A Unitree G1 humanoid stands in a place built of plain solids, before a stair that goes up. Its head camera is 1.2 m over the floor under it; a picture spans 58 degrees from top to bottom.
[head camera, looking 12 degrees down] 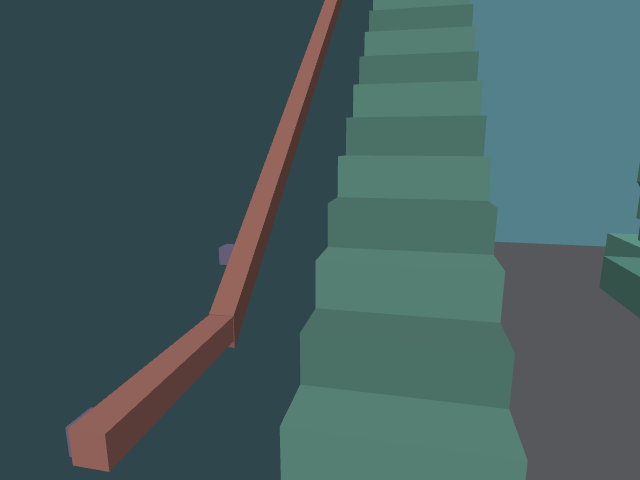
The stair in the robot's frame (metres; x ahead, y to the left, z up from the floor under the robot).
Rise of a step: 0.19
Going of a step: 0.24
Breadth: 0.69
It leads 12 degrees to the right of straight ahead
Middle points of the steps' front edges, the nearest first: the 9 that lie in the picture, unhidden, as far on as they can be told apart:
1.07 -0.21 0.39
1.31 -0.27 0.58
1.54 -0.32 0.77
1.78 -0.37 0.97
2.01 -0.42 1.16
2.25 -0.47 1.35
2.48 -0.52 1.55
2.71 -0.57 1.74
2.95 -0.62 1.93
